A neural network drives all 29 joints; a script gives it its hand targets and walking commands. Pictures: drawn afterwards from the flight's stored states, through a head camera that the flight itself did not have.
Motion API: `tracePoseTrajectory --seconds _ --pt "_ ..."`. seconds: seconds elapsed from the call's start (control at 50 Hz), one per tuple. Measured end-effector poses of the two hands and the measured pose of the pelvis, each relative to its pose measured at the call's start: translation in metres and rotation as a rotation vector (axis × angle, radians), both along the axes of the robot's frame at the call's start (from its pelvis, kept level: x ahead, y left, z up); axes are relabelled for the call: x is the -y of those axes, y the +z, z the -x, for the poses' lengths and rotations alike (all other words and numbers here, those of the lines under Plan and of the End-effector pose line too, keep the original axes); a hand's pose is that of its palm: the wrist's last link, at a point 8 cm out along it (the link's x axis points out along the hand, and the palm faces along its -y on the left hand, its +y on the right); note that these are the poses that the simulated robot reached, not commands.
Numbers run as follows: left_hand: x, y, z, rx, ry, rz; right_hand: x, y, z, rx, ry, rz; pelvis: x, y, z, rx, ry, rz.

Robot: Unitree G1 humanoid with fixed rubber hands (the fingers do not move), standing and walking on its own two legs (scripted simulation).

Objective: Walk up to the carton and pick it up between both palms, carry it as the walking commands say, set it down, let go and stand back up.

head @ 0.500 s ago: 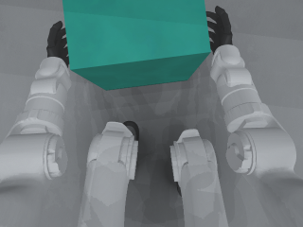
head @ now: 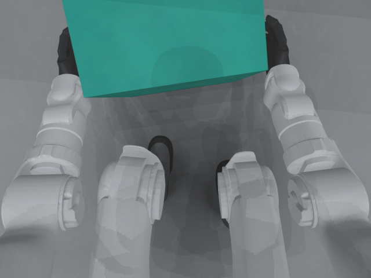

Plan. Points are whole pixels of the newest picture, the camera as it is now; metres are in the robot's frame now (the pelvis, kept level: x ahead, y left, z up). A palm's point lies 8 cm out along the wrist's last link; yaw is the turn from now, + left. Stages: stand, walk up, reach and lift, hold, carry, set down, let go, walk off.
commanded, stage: set down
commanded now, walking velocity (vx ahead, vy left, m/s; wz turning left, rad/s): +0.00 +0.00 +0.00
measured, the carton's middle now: (173, 51) +0.49 +0.08 -0.26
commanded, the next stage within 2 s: let go in 1.74 s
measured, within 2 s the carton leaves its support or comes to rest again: neither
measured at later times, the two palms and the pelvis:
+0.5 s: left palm (50, 69) +0.43 +0.30 -0.18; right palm (300, 51) +0.50 -0.15 -0.19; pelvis +0.01 +0.00 -0.01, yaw +0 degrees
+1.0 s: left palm out of the picture +0.44 +0.30 -0.03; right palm out of the picture +0.51 -0.15 -0.04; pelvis +0.02 +0.00 +0.09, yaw +1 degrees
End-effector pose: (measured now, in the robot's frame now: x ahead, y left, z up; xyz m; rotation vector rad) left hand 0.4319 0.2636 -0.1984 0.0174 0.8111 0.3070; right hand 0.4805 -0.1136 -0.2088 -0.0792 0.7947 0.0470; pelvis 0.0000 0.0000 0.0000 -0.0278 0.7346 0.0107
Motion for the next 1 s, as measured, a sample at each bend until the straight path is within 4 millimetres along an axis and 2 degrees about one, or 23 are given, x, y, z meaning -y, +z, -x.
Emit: tracePoseTrajectory --seconds 0.1,0.18,0.32,0.44,0.56,0.66,0.88,1.0 --pt "-0.006 0.004 -0.010 0.036 -0.014 -0.005 0.001 0.000 -0.004 0.023 0.010 -0.002 -0.005 -0.004 -0.004 -0.001 -0.005 0.004" --pt "-0.014 0.010 -0.015 0.057 -0.013 -0.010 0.008 0.010 -0.015 0.065 -0.003 0.006 -0.008 -0.007 -0.005 0.003 0.001 0.004" --pt "-0.024 0.011 -0.005 0.038 -0.002 -0.009 0.028 0.015 -0.018 0.044 -0.015 0.043 -0.006 -0.008 -0.006 0.014 0.008 0.000" --pt "-0.030 0.010 0.001 0.032 -0.001 -0.009 0.035 0.014 -0.018 0.037 -0.016 0.037 -0.003 -0.008 -0.007 0.020 0.001 0.000" --pt "-0.034 0.032 -0.008 0.106 -0.029 -0.020 0.036 0.024 -0.025 0.090 -0.027 0.015 -0.002 -0.008 -0.007 0.017 0.006 -0.001" --pt "-0.039 0.062 -0.017 0.151 -0.040 -0.023 0.038 0.050 -0.027 0.099 -0.030 0.028 0.000 0.005 -0.006 0.029 0.008 -0.001" --pt "-0.042 0.137 -0.009 0.129 -0.054 -0.001 0.040 0.141 -0.040 0.118 -0.013 0.052 -0.003 0.059 -0.019 -0.018 0.019 0.009" --pt "-0.035 0.167 -0.012 0.139 -0.070 0.009 0.039 0.170 -0.033 0.101 -0.009 0.040 -0.004 0.088 -0.022 -0.023 0.028 0.017"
